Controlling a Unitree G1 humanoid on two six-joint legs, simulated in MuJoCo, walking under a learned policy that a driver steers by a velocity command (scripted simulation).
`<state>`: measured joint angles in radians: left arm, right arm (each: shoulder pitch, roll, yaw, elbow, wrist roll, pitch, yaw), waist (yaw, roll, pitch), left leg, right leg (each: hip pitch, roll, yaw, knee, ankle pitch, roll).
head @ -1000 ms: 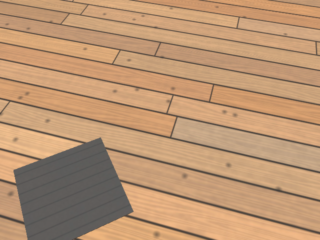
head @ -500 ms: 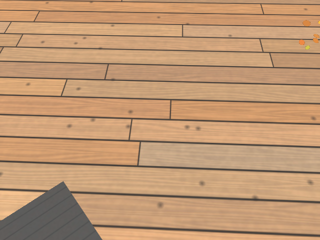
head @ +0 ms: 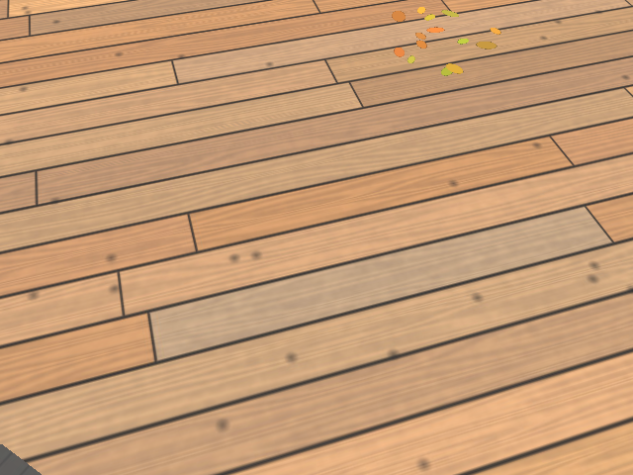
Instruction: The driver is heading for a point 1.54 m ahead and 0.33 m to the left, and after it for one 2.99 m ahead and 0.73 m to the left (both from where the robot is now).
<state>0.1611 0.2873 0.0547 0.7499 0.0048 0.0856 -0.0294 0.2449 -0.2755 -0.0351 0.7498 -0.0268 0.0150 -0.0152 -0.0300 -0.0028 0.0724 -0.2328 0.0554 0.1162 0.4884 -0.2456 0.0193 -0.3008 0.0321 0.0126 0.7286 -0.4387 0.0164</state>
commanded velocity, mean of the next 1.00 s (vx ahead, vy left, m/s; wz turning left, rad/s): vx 0.08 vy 0.00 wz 0.32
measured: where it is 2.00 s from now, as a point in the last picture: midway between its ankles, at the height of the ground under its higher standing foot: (283, 432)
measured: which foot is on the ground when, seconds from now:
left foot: down 0.00-0.04, up 0.06-0.52, down 0.54-1.00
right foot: up 0.00-0.02, down 0.04-0.54, up 0.56-1.00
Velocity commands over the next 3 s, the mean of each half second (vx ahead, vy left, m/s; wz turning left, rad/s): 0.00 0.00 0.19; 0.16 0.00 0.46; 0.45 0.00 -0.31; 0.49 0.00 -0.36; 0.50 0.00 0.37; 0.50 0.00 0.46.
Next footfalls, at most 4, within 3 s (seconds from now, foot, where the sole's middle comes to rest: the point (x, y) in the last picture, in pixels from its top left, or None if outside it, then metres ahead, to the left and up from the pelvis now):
0.04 right None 0.03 -0.11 -0.78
0.54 left None -0.04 0.09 -0.78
1.18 right None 0.21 -0.02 -0.78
1.68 left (227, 449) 0.52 0.19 -0.78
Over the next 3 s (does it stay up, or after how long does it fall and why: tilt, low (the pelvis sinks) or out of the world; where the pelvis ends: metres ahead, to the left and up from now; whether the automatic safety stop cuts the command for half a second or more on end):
stays up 1.00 0.21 0.01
